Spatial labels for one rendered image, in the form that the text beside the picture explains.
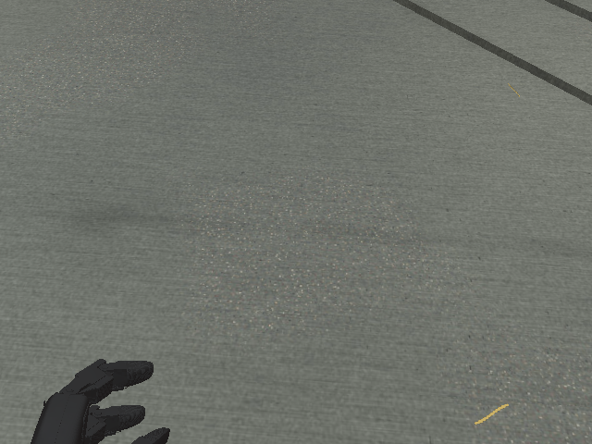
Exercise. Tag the robot left hand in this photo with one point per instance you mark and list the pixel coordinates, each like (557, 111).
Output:
(67, 417)

